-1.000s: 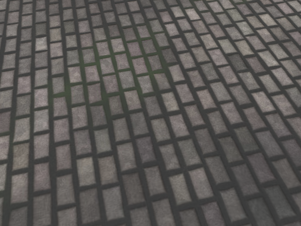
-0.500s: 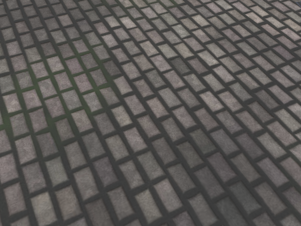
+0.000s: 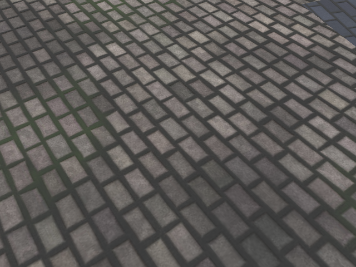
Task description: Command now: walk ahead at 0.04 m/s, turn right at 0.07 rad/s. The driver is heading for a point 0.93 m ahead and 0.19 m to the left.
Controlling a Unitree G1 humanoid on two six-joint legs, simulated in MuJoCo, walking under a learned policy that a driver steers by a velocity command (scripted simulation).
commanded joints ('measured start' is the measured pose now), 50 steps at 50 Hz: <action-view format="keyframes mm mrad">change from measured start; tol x32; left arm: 1 5 115 28 -46 -2 -20 6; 33 -320 94 14 -135 -47 -128 -70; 39 241 328 91 15 -21 -119 -43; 50 19 158 47 100 -7 -164 -30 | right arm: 1 -11 -95 -26 -43 2 -8 -8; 39 392 -26 11 29 18 -53 -1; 50 92 -107 -33 -37 42 -32 -7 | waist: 1 11 -102 -34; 12 -63 -112 3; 14 -95 298 -38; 33 -58 69 124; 40 159 -212 -433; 50 13 -67 41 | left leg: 1 40 -3 6 -25 36 4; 8 -311 15 -19 292 -285 104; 12 193 -60 57 0 47 101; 16 320 345 -659 -345 -435 324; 24 281 163 -169 -372 275 219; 32 281 196 -89 -381 322 215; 37 328 169 -24 43 962 152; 40 -429 -75 -169 847 -294 69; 50 -416 112 -151 543 129 31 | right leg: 1 -43 -80 94 -136 41 -53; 5 -67 -233 368 -319 -518 -193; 11 -122 -192 239 -248 -201 -163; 17 -666 -67 45 633 -90 -53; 34 -421 -35 -82 -7 308 -60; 37 -8 41 -137 -32 276 -138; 39 711 -386 562 -58 -6 -369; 50 -2 -240 7 -435 306 -236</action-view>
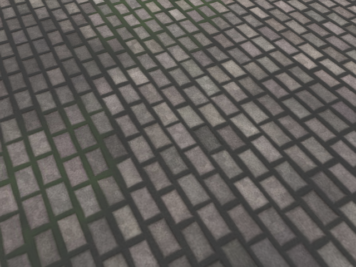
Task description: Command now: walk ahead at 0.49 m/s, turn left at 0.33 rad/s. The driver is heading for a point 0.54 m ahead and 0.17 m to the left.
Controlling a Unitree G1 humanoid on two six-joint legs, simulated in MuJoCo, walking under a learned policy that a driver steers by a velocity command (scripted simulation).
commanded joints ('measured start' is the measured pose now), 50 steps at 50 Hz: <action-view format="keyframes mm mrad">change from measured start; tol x32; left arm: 1 -76 128 26 -53 5 -26 12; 50 -216 122 -8 -107 5 64 15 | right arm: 1 44 -44 -11 -44 -5 2 1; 50 137 -28 -7 -85 -30 85 -33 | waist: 1 -41 -95 21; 11 43 -86 55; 17 -118 158 -438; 50 -58 -195 -173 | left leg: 1 -34 30 -50 -101 157 -17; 14 236 -149 199 -506 55 119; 17 1059 236 -773 -759 -70 433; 25 430 32 -209 -875 344 286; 38 540 -46 -187 -501 506 96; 40 174 -230 -96 17 -372 -29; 42 82 -162 -135 168 -438 -71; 50 417 -88 35 -423 -124 -75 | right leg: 1 -52 -292 140 -202 158 -155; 10 235 -349 -10 -113 310 -93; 14 249 -330 -80 267 862 -35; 15 94 -288 -98 513 764 3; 17 -559 -9 134 1097 -436 81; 18 -664 -76 226 1131 -374 56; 37 -256 -68 157 152 257 39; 40 405 -474 560 225 974 -257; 45 -55 -325 442 33 204 -149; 50 -132 -266 313 20 208 -147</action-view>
